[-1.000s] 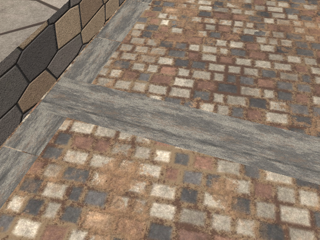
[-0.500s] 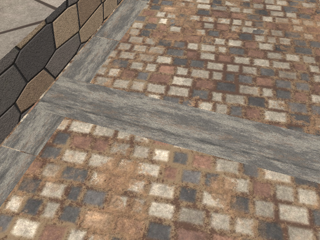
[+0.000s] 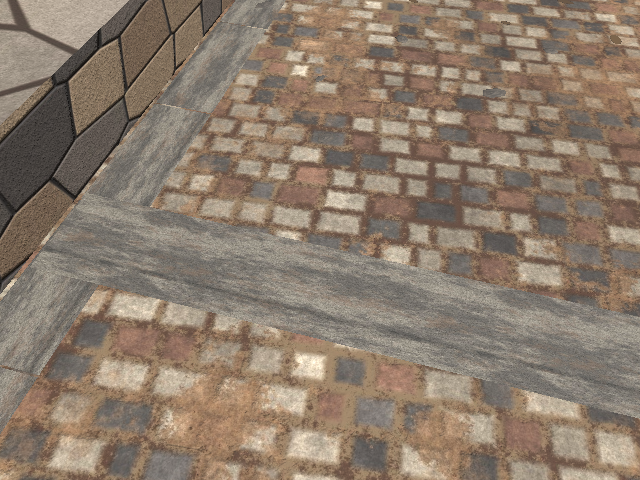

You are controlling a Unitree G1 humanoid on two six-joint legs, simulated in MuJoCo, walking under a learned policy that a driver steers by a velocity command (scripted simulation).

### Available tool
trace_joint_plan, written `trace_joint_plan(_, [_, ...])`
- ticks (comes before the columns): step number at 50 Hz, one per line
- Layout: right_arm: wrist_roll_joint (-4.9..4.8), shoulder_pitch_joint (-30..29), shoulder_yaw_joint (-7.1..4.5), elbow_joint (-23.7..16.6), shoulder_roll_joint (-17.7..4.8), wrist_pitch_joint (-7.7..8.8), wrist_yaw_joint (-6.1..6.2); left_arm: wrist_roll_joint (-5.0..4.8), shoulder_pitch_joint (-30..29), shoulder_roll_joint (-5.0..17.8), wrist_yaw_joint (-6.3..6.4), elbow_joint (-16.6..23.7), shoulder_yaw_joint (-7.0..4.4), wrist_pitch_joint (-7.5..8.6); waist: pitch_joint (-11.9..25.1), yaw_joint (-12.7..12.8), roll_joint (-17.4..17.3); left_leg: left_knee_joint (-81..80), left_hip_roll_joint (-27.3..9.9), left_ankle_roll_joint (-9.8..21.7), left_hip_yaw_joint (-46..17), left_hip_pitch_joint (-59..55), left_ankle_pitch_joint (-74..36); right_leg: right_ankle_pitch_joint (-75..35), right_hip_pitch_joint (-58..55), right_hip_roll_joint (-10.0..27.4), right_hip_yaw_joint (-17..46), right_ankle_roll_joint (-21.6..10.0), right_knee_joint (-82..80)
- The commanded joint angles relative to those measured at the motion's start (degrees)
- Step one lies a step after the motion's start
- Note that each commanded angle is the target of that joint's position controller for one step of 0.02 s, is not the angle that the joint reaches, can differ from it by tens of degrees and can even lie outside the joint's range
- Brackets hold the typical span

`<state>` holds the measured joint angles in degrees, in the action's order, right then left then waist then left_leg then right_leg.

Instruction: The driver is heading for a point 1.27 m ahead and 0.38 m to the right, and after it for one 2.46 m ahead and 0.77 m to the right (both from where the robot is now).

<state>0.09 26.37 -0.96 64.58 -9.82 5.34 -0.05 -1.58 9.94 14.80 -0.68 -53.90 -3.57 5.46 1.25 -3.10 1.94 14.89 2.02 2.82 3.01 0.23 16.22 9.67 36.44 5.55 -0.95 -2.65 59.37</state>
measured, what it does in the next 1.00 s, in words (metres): walks ahead: right foot, then left foot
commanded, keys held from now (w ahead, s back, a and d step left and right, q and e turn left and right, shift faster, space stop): w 0.74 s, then w+e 0.26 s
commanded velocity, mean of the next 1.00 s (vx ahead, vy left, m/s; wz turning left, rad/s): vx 0.48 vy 0.00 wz -0.06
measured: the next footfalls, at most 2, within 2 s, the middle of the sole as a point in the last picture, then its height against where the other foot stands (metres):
right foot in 0.24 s outside the picture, level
left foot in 0.78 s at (260, 429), level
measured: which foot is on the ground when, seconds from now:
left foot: down 0.00-0.24, up 0.26-0.76, down 0.78-1.00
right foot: up 0.00-0.22, down 0.24-0.78, up 0.80-1.00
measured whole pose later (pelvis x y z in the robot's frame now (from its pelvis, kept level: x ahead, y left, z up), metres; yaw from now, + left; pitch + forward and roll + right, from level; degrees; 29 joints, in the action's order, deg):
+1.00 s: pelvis +0.58 +0.02 +0.00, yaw -5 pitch +1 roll +1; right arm 0.9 14.0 -3.6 55.2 -13.0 6.6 -0.9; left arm -2.2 14.0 15.5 0.7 -54.3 -4.6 3.3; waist -1.1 -1.1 2.7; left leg 19.6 1.2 3.3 8.6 10.8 9.6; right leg 14.0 33.9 5.7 3.7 -3.1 65.0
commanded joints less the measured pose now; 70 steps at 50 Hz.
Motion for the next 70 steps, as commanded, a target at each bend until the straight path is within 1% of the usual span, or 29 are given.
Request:
trace_joint_plan(1, [0.24, 0.2, -1.09, -3.1, -9.2, -0.03, 1.21, 0.29, -9.2, -0.4, -0.45, 5.9, 0.86, 0.23, -9.2, 0.0, -5.3, -9.0, -12.7, 7.4, -8.2, 3.9, -19.5, -6.9, 6.4, 0.1, -1.1, 1.6, -13.4])
trace_joint_plan(7, [-1.09, 3.8, -2.14, -2.5, -10.8, -0.21, 1.6, -0.34, -17.5, 1.7, -1.95, 9.8, 1.08, 0.53, -10.4, 0.0, -6.7, -8.4, -15.9, 6.6, -5.5, -2.1, -23.7, -10.7, 0.5, -2.6, -1.8, -1.1, -27.5])
trace_joint_plan(9, [-0.73, 2.3, -2.75, -3.1, -12.1, -0.7, 1.6, -0.21, -13.6, 4.1, -2.2, 9.4, -0.03, 0.8, -6.0, 3.3, -8.3, -1.6, -16.8, 5.3, -4.4, -6.3, -41.1, -7.9, -6.4, -5.0, -2.7, -3.0, -28.0])
trace_joint_plan(11, [-0.11, 0.4, -2.84, -4.0, -12.3, -1.71, 1.48, -0.45, 2.3, 8.3, -1.65, 4.8, -2.47, 0.46, 4.1, 11.5, -9.5, 17.6, -13.9, 2.9, -1.6, -3.1, -54.9, -6.3, -27.1, -8.1, -4.5, -5.9, -27.6])
trace_joint_plan(12, [0.61, 0.3, -2.01, -5.5, -10.4, -1.74, 1.24, 0.17, 12.4, 12.1, -1.01, 2.6, -3.59, 0.08, 11.5, 14.7, -4.3, 35.8, -10.9, 1.3, -0.5, 11.2, -38.1, -3.2, -45.5, 2.2, 7.7, -9.2, -26.3])
trace_joint_plan(13, [0.05, 9.1, 0.61, -5.8, -0.2, -0.36, 0.19, 1.17, 16.4, 15.7, -1.43, 1.0, -4.03, 0.04, 22.7, 8.8, 13.1, 57.8, 1.3, -1.9, -3.9, 31.4, 9.4, 12.5, -63.3, 17.3, 39.5, -19.7, -35.8])
trace_joint_plan(14, [-1.7, 4.1, -0.7, -5.6, -5.8, 1.57, -0.24, 0.98, 14.7, 10.1, -1.44, 0.9, -2.54, 0.11, 20.1, 10.8, 9.0, 65.5, 0.0, -0.4, -11.8, 37.8, 14.7, 17.4, -60.5, 15.9, 46.5, -17.7, -43.8])
trace_joint_plan(15, [-3.2, -2.7, -1.75, -8.3, -9.5, 2.56, -0.27, 0.74, 8.5, 7.8, -1.29, 1.7, -1.79, 0.5, 9.3, 9.4, 7.2, 66.9, -3.1, 0.6, -9.8, 42.5, 10.8, 13.2, -51.5, 14.4, 36.7, -14.5, -44.5])
trace_joint_plan(17, [-2.09, -7.6, -2.51, -9.4, -10.1, 2.6, 0.87, 1.58, -0.2, 4.4, -1.72, 3.3, -0.65, 1.36, 2.1, 5.1, -1.7, 60.6, -8.4, 1.0, -7.9, 36.5, 1.7, -1.6, -33.0, 10.4, 22.1, -11.8, -46.9])
trace_joint_plan(19, [-1.48, -4.5, -2.73, -9.1, -7.6, 0.85, 1.17, 2.14, -0.9, 2.4, -2.11, 2.2, -0.06, 1.71, 1.1, 1.8, 0.7, 56.2, -10.7, 1.1, -8.3, 30.4, -0.5, -3.8, -25.7, 7.4, 15.7, -11.2, -49.8])
trace_joint_plan(26, [-0.31, -17.6, -3.18, -14.1, -7.7, -0.33, 1.05, 1.62, 6.5, 6.6, 0.48, -0.4, -0.79, 1.19, -4.5, 3.4, 0.1, 34.4, -11.7, -2.1, -6.0, 39.8, -16.1, -7.0, -25.2, 5.9, 8.1, -10.9, -54.5])
trace_joint_plan(34, [-1.36, -31.7, -2.11, -18.8, -7.2, 0.66, -1.31, 0.52, 14.9, 7.8, 1.12, -3.4, -1.25, -0.41, -6.6, 7.7, 0.8, 16.0, -7.4, -1.2, -3.2, 38.7, -19.2, -9.6, -37.0, 8.0, 4.8, -8.6, -50.1])
trace_joint_plan(37, [-1.5, -28.3, -2.96, -18.9, -9.7, 1.22, -2.03, 0.48, 13.4, 9.1, 1.37, -3.3, -1.85, -1.34, -4.1, 4.4, 2.7, 13.6, -5.2, 1.3, -1.9, 32.1, -12.6, -21.9, -41.1, 9.6, 5.0, -7.0, -44.0])
trace_joint_plan(39, [-1.13, -11.9, -5.58, -14.4, -14.7, 1.5, -1.43, 0.8, 11.8, 7.2, 1.27, -2.3, -1.0, -1.78, 6.0, -3.6, 2.0, 13.4, -4.0, 4.4, -1.6, 7.7, -13.2, -32.4, -33.9, 4.7, 2.1, -4.3, -24.9])
trace_joint_plan(40, [0.23, -2.2, -7.0, -12.7, -20.2, 1.47, -0.89, 1.5, 15.1, 2.8, 1.0, -0.7, 0.43, -1.25, 15.8, -4.4, -6.7, 14.3, -18.6, 10.5, -20.0, -15.4, -10.2, -14.2, -14.5, -1.6, -1.1, -0.9, -3.1])
trace_joint_plan(41, [0.04, 0.1, -6.64, -11.9, -19.8, 1.16, -1.21, 0.9, 19.0, -1.5, 0.73, -1.3, 1.81, -0.03, 22.8, -3.0, -17.7, 5.4, -27.0, 15.2, -42.3, -25.3, -1.0, 23.4, 0.0, -9.0, 4.2, 0.6, 10.7])
trace_joint_plan(42, [-0.26, -2.0, -5.2, -12.2, -14.7, 1.27, -1.07, -1.05, 13.9, 5.6, 0.71, -0.9, -0.15, 0.78, 16.8, -4.0, -12.5, 3.4, -24.9, 12.1, -38.6, -20.6, 3.0, 22.4, 5.5, -5.8, 9.7, -0.5, 16.6])
trace_joint_plan(43, [-0.43, -7.4, -4.51, -13.2, -12.7, 1.36, -0.84, -1.77, 9.5, 7.4, 0.89, 0.7, -0.69, 1.11, 9.0, -2.7, -10.2, 2.1, -23.5, 9.6, -29.4, -11.9, -0.6, 16.7, 7.6, -2.9, 8.0, -1.2, 16.3])
trace_joint_plan(44, [-0.1, -12.0, -3.9, -13.9, -10.8, 1.52, -0.93, -1.19, 7.4, 6.9, 1.35, 0.9, -0.91, 0.94, 5.3, -0.8, -6.4, -0.1, -21.5, 8.3, -23.2, -3.6, -4.5, 11.4, 4.9, -0.2, 7.1, -1.1, 13.7])
trace_joint_plan(47, [0.88, -15.6, -3.32, -13.1, -7.7, 1.98, -1.12, -0.77, 10.1, 2.9, 1.43, 0.0, -1.41, -1.5, 0.5, 3.4, -7.9, -5.6, -17.0, 6.7, -10.8, 8.1, -9.9, 5.0, -2.6, 2.8, 7.2, -1.0, 8.5])
trace_joint_plan(50, [1.07, -14.1, -3.96, -11.9, -9.6, 2.26, -0.31, -0.48, 7.6, 2.1, 1.49, 1.5, -1.71, -2.9, -2.3, 4.0, -6.2, -7.5, -16.8, 7.2, -4.3, 9.5, -16.5, -0.4, 1.4, 3.0, 7.7, -0.2, 5.2])
trace_joint_plan(56, [0.8, -11.6, -4.41, -11.4, -11.6, 1.53, 1.45, 0.46, -2.8, 1.1, -0.16, 5.7, -1.28, -2.44, -5.3, 1.7, -4.4, -8.9, -15.9, 5.8, 4.8, 5.9, -20.1, -14.1, 4.0, 1.6, 3.8, 0.6, -13.0])
trace_joint_plan(61, [-0.22, -6.2, -5.06, -10.1, -13.0, -0.31, 1.91, 0.37, -11.2, 0.3, -2.13, 10.6, -0.46, -2.44, -7.8, -0.9, -3.5, -4.8, -19.0, 5.4, 8.2, -5.0, -26.8, -9.8, 7.8, 0.4, -0.8, -1.2, -20.6])
trace_joint_plan(64, [-0.83, -8.0, -5.72, -11.1, -15.3, -1.47, 2.22, 0.09, -9.8, 2.4, -3.08, 12.4, -1.36, -2.61, -4.7, 2.0, -6.3, 3.6, -19.5, 3.9, 10.7, -7.6, -49.8, -1.8, -0.1, -3.9, -5.5, -3.9, -21.8])
trace_joint_plan(66, [-1.11, -10.1, -6.04, -12.1, -16.9, -2.28, 2.44, -0.31, 0.8, 6.6, -2.99, 10.8, -3.53, -2.78, 1.8, 8.6, -8.0, 19.4, -18.3, 2.2, 11.7, -5.5, -62.0, 1.0, -15.2, -8.5, -7.5, -6.9, -23.4])
trace_joint_plan(67, [-1.18, -10.9, -5.81, -12.8, -16.7, -2.18, 2.43, -0.28, 10.1, 10.5, -2.06, 8.5, -5.62, -2.96, 6.6, 13.4, -5.7, 33.7, -15.8, -0.2, 12.3, 3.1, -53.2, -2.6, -31.0, -9.1, -4.2, -9.3, -28.0])
trace_joint_plan(68, [0.82, -9.0, -4.21, -14.9, -10.6, -1.32, 2.07, -0.1, 14.0, 16.2, -0.74, 7.3, -6.88, -3.41, 10.5, 10.7, 7.1, 53.6, -9.3, -3.0, 11.4, 23.5, -10.5, -2.4, -47.7, 3.7, 17.9, -14.4, -29.1])
trace_joint_plan(69, [-0.23, -7.0, -2.66, -17.6, -7.4, 1.38, 1.1, 0.63, 13.2, 17.7, -1.16, 9.3, -6.4, -2.41, 19.4, 7.1, 11.2, 67.7, 1.3, -4.3, -2.6, 39.3, 19.3, 4.8, -59.7, 14.3, 50.0, -24.9, -39.6])
trace_joint_plan(70, [-2.54, -14.8, -3.71, -19.2, -11.7, 3.34, 0.28, 1.06, 13.7, 12.7, -1.37, 9.1, -4.97, -1.88, 16.1, 10.2, 4.3, 68.8, -2.0, -2.8, -8.9, 46.1, 15.4, 3.6, -59.0, 12.8, 45.1, -21.0, -42.9])
Keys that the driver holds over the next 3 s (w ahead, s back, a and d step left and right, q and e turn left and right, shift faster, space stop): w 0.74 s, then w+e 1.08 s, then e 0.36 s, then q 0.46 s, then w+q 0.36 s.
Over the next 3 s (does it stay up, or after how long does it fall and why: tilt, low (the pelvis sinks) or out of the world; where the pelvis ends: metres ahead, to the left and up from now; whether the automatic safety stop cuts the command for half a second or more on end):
stays up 1.26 -0.24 0.01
